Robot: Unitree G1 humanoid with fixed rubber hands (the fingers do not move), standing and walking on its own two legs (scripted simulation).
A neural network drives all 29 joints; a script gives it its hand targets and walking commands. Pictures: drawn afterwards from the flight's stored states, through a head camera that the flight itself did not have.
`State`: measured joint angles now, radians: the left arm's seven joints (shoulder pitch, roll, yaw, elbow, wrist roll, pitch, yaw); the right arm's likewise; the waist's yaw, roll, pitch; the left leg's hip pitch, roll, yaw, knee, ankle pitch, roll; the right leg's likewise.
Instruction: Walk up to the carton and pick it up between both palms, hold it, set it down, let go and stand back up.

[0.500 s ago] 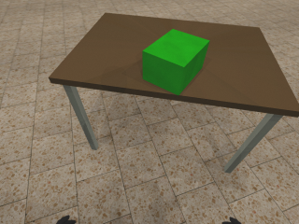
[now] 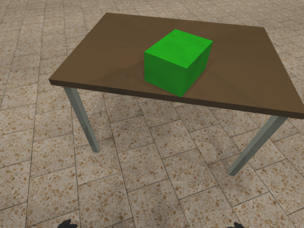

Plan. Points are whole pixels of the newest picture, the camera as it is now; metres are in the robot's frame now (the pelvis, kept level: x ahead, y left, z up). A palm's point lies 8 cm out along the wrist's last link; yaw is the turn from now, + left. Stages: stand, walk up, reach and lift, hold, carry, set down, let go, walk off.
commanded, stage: stand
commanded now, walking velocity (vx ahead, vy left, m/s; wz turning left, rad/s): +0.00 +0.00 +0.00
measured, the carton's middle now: (178, 61) +0.76 -0.10 +0.02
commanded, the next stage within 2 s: none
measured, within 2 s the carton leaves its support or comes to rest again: neither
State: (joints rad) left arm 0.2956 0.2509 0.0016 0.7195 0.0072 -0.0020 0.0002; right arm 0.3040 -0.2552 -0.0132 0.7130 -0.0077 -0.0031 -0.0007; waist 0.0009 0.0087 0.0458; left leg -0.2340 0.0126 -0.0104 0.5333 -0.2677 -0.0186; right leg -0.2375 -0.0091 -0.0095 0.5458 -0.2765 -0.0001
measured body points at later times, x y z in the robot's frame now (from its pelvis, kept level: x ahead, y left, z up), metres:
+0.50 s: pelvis +0.00 +0.00 +0.00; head +0.01 +0.00 +0.45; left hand +0.09 +0.26 -0.12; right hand +0.09 -0.26 -0.12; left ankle +0.01 +0.13 -0.73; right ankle +0.01 -0.12 -0.73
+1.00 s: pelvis +0.00 +0.00 +0.00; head +0.00 +0.00 +0.45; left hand +0.08 +0.26 -0.12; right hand +0.08 -0.26 -0.12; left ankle +0.01 +0.13 -0.73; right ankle +0.01 -0.12 -0.73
